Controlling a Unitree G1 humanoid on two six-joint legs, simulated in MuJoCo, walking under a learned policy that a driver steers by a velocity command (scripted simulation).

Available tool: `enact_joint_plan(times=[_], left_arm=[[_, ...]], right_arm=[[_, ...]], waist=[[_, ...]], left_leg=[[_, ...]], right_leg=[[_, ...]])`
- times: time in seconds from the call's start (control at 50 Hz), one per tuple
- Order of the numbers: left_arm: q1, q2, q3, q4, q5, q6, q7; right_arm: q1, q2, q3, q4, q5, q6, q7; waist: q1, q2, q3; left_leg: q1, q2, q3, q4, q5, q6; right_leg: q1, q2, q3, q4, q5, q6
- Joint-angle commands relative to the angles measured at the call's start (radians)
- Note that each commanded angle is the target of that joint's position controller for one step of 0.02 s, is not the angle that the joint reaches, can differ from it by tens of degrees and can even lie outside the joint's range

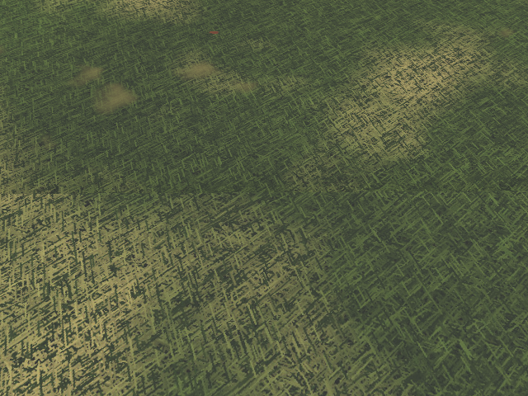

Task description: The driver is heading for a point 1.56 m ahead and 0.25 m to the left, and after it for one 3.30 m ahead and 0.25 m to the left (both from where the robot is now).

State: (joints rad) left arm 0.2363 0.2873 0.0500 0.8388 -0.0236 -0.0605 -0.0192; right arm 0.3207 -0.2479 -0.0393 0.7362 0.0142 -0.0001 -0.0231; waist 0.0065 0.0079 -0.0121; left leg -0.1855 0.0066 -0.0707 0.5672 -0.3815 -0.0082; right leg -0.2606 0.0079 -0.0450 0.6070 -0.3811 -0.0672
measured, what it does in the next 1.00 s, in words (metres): walks ahead: left foot, then right foot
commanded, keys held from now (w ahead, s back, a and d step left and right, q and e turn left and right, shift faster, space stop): w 0.90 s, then no key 0.10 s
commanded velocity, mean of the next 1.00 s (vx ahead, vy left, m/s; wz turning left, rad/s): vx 0.44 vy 0.00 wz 0.01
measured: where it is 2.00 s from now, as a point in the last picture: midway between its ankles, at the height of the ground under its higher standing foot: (273, 356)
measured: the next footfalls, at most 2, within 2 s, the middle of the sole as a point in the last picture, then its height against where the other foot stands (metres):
left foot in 0.46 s outside the picture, level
right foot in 0.98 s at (317, 342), level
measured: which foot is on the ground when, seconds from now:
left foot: down 0.00-0.00, up 0.02-0.44, down 0.46-1.00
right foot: down 0.00-0.48, up 0.50-0.96, down 0.98-1.00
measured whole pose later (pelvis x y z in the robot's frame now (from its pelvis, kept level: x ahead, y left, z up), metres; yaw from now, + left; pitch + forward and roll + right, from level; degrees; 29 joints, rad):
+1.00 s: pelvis +0.50 +0.02 +0.00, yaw -1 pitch +2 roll +3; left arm 0.04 0.26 0.01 0.70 0.04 -0.08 -0.05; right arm 0.39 -0.28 -0.04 0.90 -0.06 -0.09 0.04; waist -0.06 -0.04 0.02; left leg 0.07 -0.03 0.04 0.32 -0.41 0.01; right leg -0.51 -0.04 0.01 0.48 0.03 -0.06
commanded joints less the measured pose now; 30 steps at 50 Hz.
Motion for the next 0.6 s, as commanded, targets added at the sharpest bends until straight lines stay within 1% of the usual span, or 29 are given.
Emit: enact_joint_plan(times=[0.02, 0.04, 0.06, 0.08, 0.1, 0.12, 0.14, 0.16, 0.2, 0.22, 0.26, 0.28, 0.32, 0.36, 0.38, 0.4, 0.42, 0.44, 0.46, 0.48, 0.5, 0.52, 0.54, 0.56, 0.58, 0.6], left_arm=[[0.213, 0.154, 0.045, 0.028, 0.014, -0.035, -0.008], [0.272, 0.251, 0.066, 0.026, 0.023, -0.043, -0.020], [0.216, 0.192, 0.046, 0.009, 0.028, -0.049, -0.016], [0.173, 0.144, 0.032, -0.008, 0.022, -0.050, -0.007], [0.147, 0.138, 0.030, -0.018, 0.021, -0.048, -0.002], [0.131, 0.132, 0.024, -0.021, 0.021, -0.044, 0.000], [0.133, 0.110, 0.016, -0.022, 0.024, -0.039, 0.002], [0.149, 0.097, 0.011, -0.019, 0.024, -0.036, 0.003], [0.178, 0.100, 0.009, -0.010, 0.018, -0.028, 0.010], [0.185, 0.108, 0.009, -0.008, 0.018, -0.023, 0.015], [0.201, 0.131, 0.013, -0.005, 0.018, -0.016, 0.023], [0.211, 0.141, 0.014, -0.002, 0.017, -0.013, 0.026], [0.234, 0.154, 0.018, 0.006, 0.011, -0.011, 0.026], [0.240, 0.158, 0.021, 0.015, 0.002, -0.007, 0.026], [0.237, 0.162, 0.025, 0.018, -0.001, -0.004, 0.026], [0.229, 0.171, 0.029, 0.018, -0.001, -0.002, 0.027], [0.220, 0.184, 0.035, 0.017, 0.000, 0.001, 0.028], [0.206, 0.192, 0.038, 0.015, 0.002, 0.007, 0.029], [0.202, 0.178, 0.032, 0.007, 0.009, 0.011, 0.033], [0.213, 0.119, 0.010, -0.025, 0.039, 0.010, 0.037], [0.351, -0.012, -0.025, -0.035, 0.019, -0.011, 0.028], [0.243, 0.114, 0.004, -0.035, -0.011, -0.031, 0.020], [0.133, 0.152, 0.018, -0.072, -0.030, -0.041, 0.016], [0.090, 0.135, 0.014, -0.080, -0.019, -0.046, 0.021], [0.081, 0.124, 0.017, -0.079, -0.001, -0.044, 0.022], [0.109, 0.112, 0.018, -0.072, 0.002, -0.035, 0.020]], right_arm=[[-0.188, -0.057, -0.013, -0.128, -0.004, -0.032, -0.003], [-0.209, -0.088, -0.022, -0.179, 0.014, -0.050, -0.011], [-0.185, -0.138, -0.038, -0.167, 0.032, -0.065, -0.011], [-0.159, -0.138, -0.039, -0.145, 0.033, -0.076, -0.001], [-0.148, -0.126, -0.039, -0.127, 0.021, -0.084, 0.006], [-0.163, -0.120, -0.041, -0.124, 0.010, -0.089, 0.012], [-0.173, -0.114, -0.042, -0.122, 0.002, -0.090, 0.020], [-0.177, -0.101, -0.040, -0.121, 0.000, -0.089, 0.029], [-0.214, -0.074, -0.031, -0.133, -0.002, -0.085, 0.039], [-0.246, -0.057, -0.024, -0.145, -0.001, -0.086, 0.042], [-0.313, -0.033, -0.011, -0.166, 0.004, -0.091, 0.052], [-0.341, -0.034, -0.008, -0.174, 0.007, -0.093, 0.058], [-0.383, -0.047, -0.009, -0.187, 0.013, -0.095, 0.068], [-0.407, -0.065, -0.012, -0.200, 0.017, -0.098, 0.076], [-0.408, -0.078, -0.016, -0.203, 0.016, -0.100, 0.079], [-0.391, -0.095, -0.022, -0.201, 0.015, -0.101, 0.080], [-0.346, -0.119, -0.033, -0.191, 0.011, -0.101, 0.077], [-0.237, -0.150, -0.050, -0.161, 0.008, -0.098, 0.070], [-0.070, -0.189, -0.072, -0.111, 0.008, -0.092, 0.057], [0.115, -0.262, -0.089, -0.075, -0.004, -0.081, 0.040], [0.116, -0.304, -0.087, -0.061, -0.013, -0.086, 0.054], [0.079, -0.198, -0.062, -0.064, -0.005, -0.089, 0.054], [0.009, -0.167, -0.050, -0.062, -0.001, -0.091, 0.051], [-0.052, -0.157, -0.045, -0.064, -0.005, -0.093, 0.053], [-0.093, -0.138, -0.041, -0.064, -0.015, -0.097, 0.057], [-0.115, -0.121, -0.037, -0.062, -0.025, -0.103, 0.057]], waist=[[0.114, -0.096, 0.047], [0.125, -0.313, 0.051], [0.090, -0.211, 0.094], [0.066, -0.152, 0.122], [0.054, -0.117, 0.112], [0.048, -0.099, 0.119], [0.048, -0.098, 0.106], [0.051, -0.107, 0.092], [0.062, -0.095, 0.079], [0.068, -0.087, 0.081], [0.087, -0.093, 0.092], [0.095, -0.099, 0.102], [0.102, -0.104, 0.123], [0.090, -0.109, 0.143], [0.076, -0.111, 0.142], [0.054, -0.115, 0.125], [0.021, -0.128, 0.083], [-0.046, -0.130, 0.005], [-0.126, -0.118, -0.104], [-0.176, 0.035, -0.265], [-0.073, 0.313, -0.410], [-0.113, 0.198, -0.294], [-0.097, 0.137, -0.136], [-0.062, 0.039, -0.068], [-0.029, 0.030, -0.028], [0.005, 0.062, -0.031]], left_leg=[[-0.385, 0.001, -0.013, 0.120, -0.087, 0.043], [-0.569, -0.068, 0.025, 0.382, -0.202, 0.010], [-0.656, -0.010, -0.049, 0.537, -0.205, 0.024], [-0.692, 0.030, -0.054, 0.585, -0.102, 0.043], [-0.701, 0.056, -0.029, 0.580, -0.012, 0.055], [-0.701, 0.083, -0.022, 0.547, 0.062, 0.057], [-0.658, 0.097, -0.008, 0.511, 0.121, 0.052], [-0.631, 0.094, 0.017, 0.478, 0.164, 0.042], [-0.610, 0.085, 0.055, 0.376, 0.223, 0.016], [-0.588, 0.079, 0.067, 0.305, 0.257, 0.006], [-0.524, 0.060, 0.089, 0.165, 0.341, -0.006], [-0.490, 0.050, 0.098, 0.111, 0.376, -0.009], [-0.443, 0.037, 0.105, 0.046, 0.409, -0.006], [-0.433, 0.035, 0.090, 0.000, 0.401, 0.019], [-0.423, 0.031, 0.087, -0.020, 0.381, 0.037], [-0.385, 0.020, 0.090, -0.036, 0.357, 0.056], [-0.309, -0.004, 0.106, -0.040, 0.329, 0.076], [-0.156, -0.034, 0.131, -0.054, 0.325, 0.105], [0.087, -0.031, 0.127, -0.046, 0.333, 0.135], [0.409, 0.187, -0.128, -0.008, 0.294, 0.196], [0.628, 0.388, -0.647, -0.191, -0.032, 0.342], [0.534, 0.355, -0.672, -0.293, -0.152, 0.293], [0.392, 0.326, -0.508, -0.305, -0.079, 0.256], [0.250, 0.288, -0.392, -0.322, 0.077, 0.242], [0.148, 0.247, -0.304, -0.344, 0.189, 0.240], [0.085, 0.220, -0.249, -0.371, 0.239, 0.238]], right_leg=[[0.300, -0.181, 0.311, -0.263, -0.085, -0.082], [0.357, -0.386, 0.743, -0.437, -0.210, -0.228], [0.339, -0.425, 0.786, -0.450, -0.250, -0.258], [0.336, -0.382, 0.676, -0.435, -0.241, -0.225], [0.338, -0.336, 0.576, -0.436, -0.192, -0.187], [0.330, -0.311, 0.500, -0.443, -0.082, -0.160], [0.310, -0.270, 0.416, -0.455, 0.020, -0.137], [0.304, -0.244, 0.352, -0.463, 0.124, -0.129], [0.309, -0.217, 0.254, -0.464, 0.307, -0.127], [0.294, -0.205, 0.215, -0.464, 0.357, -0.123], [0.253, -0.192, 0.162, -0.473, 0.385, -0.115], [0.232, -0.193, 0.148, -0.479, 0.375, -0.115], [0.217, -0.217, 0.144, -0.487, 0.362, -0.120], [0.253, -0.250, 0.146, -0.475, 0.394, -0.112], [0.281, -0.264, 0.144, -0.457, 0.441, -0.104], [0.308, -0.272, 0.136, -0.421, 0.547, -0.093], [0.330, -0.270, 0.121, -0.353, 0.725, -0.081], [0.323, -0.247, 0.088, -0.216, 0.905, -0.064], [0.232, -0.203, 0.057, -0.016, 0.935, -0.035], [-0.007, -0.139, 0.029, 0.326, 0.567, -0.004], [-0.324, 0.050, 0.117, 0.631, -0.176, 0.039], [-0.437, -0.001, 0.199, 0.724, -0.170, 0.027], [-0.485, -0.049, 0.161, 0.715, -0.072, 0.016], [-0.444, -0.096, 0.137, 0.670, 0.020, 0.018], [-0.406, -0.126, 0.133, 0.619, 0.077, 0.026], [-0.346, -0.152, 0.143, 0.594, 0.115, 0.030]])
Velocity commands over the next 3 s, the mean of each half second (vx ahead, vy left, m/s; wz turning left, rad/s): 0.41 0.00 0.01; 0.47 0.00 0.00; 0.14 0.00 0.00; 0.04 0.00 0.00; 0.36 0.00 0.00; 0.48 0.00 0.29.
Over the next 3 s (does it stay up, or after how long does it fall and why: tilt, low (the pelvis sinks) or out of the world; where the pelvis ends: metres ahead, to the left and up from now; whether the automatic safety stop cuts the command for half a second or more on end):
stays up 1.12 0.00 0.00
